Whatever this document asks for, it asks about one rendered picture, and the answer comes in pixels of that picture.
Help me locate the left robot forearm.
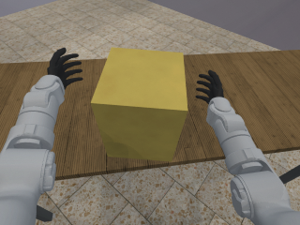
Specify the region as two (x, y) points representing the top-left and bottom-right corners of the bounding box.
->
(0, 75), (65, 159)

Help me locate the left robot upper arm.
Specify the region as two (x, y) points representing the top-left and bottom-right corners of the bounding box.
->
(0, 148), (56, 225)

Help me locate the carton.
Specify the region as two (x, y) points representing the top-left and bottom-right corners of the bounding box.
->
(91, 47), (188, 162)

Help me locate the table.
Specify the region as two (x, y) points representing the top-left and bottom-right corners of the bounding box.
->
(0, 50), (300, 222)

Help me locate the right robot upper arm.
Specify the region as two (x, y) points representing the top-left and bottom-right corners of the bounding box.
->
(230, 171), (300, 225)

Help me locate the left robot hand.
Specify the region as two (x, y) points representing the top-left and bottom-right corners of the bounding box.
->
(47, 47), (83, 89)

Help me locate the right robot hand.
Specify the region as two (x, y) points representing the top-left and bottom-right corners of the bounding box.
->
(195, 69), (224, 104)

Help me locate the right robot forearm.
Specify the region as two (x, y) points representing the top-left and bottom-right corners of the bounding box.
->
(206, 97), (291, 207)

